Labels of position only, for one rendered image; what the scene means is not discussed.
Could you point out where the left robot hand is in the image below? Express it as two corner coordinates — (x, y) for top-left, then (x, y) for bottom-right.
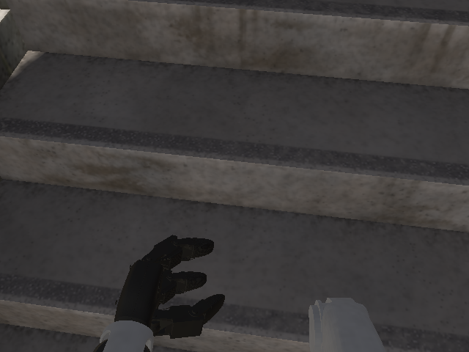
(114, 235), (225, 339)

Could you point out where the right robot thigh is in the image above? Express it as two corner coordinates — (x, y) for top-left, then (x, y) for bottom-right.
(309, 298), (386, 352)

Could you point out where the left robot forearm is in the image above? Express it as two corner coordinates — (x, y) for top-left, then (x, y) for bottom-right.
(93, 320), (154, 352)

